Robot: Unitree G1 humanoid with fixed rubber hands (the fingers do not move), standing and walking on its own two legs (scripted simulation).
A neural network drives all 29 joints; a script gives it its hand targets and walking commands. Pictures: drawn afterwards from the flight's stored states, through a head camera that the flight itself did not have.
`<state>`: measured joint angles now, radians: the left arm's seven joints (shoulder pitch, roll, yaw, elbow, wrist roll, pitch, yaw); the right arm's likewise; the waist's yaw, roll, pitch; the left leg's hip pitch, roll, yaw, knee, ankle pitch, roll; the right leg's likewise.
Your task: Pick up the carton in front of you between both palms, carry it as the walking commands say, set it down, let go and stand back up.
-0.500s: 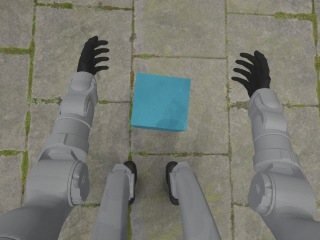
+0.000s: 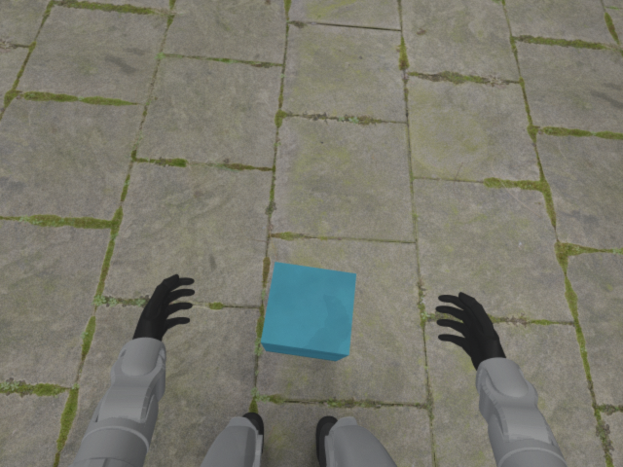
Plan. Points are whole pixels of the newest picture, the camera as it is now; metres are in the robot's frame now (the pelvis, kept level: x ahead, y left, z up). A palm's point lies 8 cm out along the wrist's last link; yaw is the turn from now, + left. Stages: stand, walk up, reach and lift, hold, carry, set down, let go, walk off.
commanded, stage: let go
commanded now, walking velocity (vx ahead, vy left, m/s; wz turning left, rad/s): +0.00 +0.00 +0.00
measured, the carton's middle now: (307, 315) +0.39 -0.04 -0.61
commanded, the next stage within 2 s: stand in 0.74 s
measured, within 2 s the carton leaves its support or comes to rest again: neither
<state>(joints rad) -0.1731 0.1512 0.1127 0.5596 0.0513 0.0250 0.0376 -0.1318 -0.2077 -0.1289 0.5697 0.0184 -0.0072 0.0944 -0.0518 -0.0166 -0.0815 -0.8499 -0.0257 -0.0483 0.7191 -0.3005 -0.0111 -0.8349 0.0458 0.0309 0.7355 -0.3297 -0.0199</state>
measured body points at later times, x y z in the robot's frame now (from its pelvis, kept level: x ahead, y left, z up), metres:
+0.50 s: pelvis +0.02 +0.02 +0.04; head +0.03 +0.02 +0.49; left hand +0.19 +0.26 -0.04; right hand +0.19 -0.21 -0.04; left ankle +0.01 +0.12 -0.70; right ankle -0.01 -0.10 -0.70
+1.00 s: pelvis +0.02 +0.01 +0.03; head +0.02 +0.01 +0.48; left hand +0.15 +0.30 -0.06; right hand +0.18 -0.28 -0.05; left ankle +0.01 +0.12 -0.70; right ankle -0.01 -0.10 -0.70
